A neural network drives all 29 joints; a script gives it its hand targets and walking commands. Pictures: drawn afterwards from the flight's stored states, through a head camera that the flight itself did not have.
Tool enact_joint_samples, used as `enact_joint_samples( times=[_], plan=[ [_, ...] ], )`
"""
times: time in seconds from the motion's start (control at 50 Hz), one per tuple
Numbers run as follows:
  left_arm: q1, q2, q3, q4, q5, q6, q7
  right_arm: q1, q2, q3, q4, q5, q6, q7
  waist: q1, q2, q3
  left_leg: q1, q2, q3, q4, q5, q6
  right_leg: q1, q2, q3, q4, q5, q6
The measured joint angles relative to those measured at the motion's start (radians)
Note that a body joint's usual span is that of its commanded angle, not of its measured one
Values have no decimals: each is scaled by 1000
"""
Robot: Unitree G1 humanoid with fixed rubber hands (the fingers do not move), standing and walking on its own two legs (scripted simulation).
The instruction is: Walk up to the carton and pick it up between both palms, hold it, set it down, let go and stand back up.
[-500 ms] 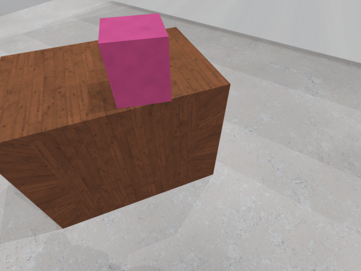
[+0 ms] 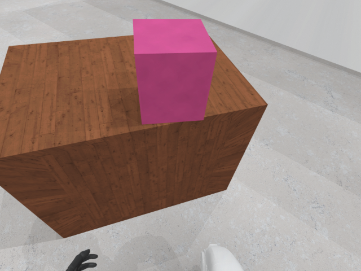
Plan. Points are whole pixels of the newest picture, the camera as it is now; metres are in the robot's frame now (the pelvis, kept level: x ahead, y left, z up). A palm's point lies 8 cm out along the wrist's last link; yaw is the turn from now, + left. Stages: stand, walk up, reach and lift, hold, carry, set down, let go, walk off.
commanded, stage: walk up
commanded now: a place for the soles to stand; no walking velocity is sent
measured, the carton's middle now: (170, 73) +0.67 +0.00 +0.06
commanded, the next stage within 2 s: none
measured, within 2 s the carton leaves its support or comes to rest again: neither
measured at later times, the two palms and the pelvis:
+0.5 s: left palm (79, 260) +0.18 +0.22 -0.09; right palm (279, 202) +0.30 -0.30 -0.11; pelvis +0.17 -0.06 +0.00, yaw +2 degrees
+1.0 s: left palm (90, 226) +0.25 +0.21 -0.09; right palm (282, 189) +0.33 -0.31 -0.09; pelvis +0.17 -0.06 -0.01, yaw +5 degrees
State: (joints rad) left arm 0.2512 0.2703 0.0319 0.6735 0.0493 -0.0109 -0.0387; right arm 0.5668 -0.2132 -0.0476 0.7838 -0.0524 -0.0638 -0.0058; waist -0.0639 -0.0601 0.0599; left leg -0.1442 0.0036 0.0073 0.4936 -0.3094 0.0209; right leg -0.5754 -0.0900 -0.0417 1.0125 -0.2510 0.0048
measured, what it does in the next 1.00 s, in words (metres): walks ahead: right foot, then left foot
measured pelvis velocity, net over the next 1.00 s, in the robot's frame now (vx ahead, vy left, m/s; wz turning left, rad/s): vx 0.17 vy -0.06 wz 0.08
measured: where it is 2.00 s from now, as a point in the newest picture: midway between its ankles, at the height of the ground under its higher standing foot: outside the picture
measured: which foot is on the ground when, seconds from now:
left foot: down 0.00-0.20, up 0.22-0.58, down 0.60-1.00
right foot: up 0.00-0.16, down 0.18-1.00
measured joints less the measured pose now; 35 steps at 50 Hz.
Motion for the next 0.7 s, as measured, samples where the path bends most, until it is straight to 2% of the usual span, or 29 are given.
enact_joint_samples(
  times=[0.08,0.18,0.22,0.28,0.3,0.34,0.42,0.52,0.6,0.62,0.66,0.7],
  plan=[
    [-26,-15,-10,-32,-4,-1,-6,0,-10,5,-25,-1,-8,6,2,-2,14,45,-1,-13,-21,-32,-17,17,-5,-2,-211,89,-6],
    [-21,-26,-10,-56,1,-15,3,-10,-49,3,-64,0,3,8,-7,22,9,77,17,-27,67,-153,-46,139,34,-30,-403,86,-38],
    [-18,-36,-6,-59,11,-31,12,-30,-68,-1,-76,4,13,7,4,73,29,33,54,-55,233,-214,-22,155,68,-62,-363,56,-48],
    [27,-13,-4,-57,2,-35,32,-65,-58,5,-115,5,39,2,43,60,36,-118,1,-55,623,-226,-14,188,53,-61,-312,-15,-64],
    [50,-7,-3,-50,-3,-32,38,-81,-59,6,-128,4,45,3,57,57,35,-168,-10,-45,712,-204,-15,215,48,-58,-332,-17,-65],
    [98,3,-1,-34,-7,-26,46,-119,-66,2,-153,7,50,8,79,65,33,-253,-13,-29,774,-140,-19,275,43,-60,-393,-9,-63],
    [165,12,2,2,-13,-25,49,-198,-78,-5,-191,14,53,16,109,95,35,-356,-1,-35,671,-36,-44,345,51,-61,-483,10,-62],
    [163,16,-21,1,-26,-12,47,-277,-57,19,-188,25,64,3,118,108,61,-330,11,-29,382,40,-58,348,65,-66,-460,-22,-59],
    [131,32,-36,-33,-38,13,43,-310,-40,38,-180,28,72,-5,118,90,63,-224,-6,-5,162,125,-32,311,67,-77,-352,-94,-52],
    [118,40,-37,-39,-42,18,42,-317,-36,40,-177,27,72,-6,112,75,61,-204,-14,-5,131,93,-20,298,59,-80,-319,-116,-48],
    [89,50,-39,-52,-52,28,44,-335,-32,45,-178,27,75,-6,109,32,67,-208,-35,2,146,66,-5,283,39,-63,-274,-135,-36],
    [77,44,-40,-66,-54,43,50,-352,-45,46,-183,38,79,-6,99,26,54,-220,-26,-1,169,60,4,273,59,-33,-233,-216,-22]
  ],
)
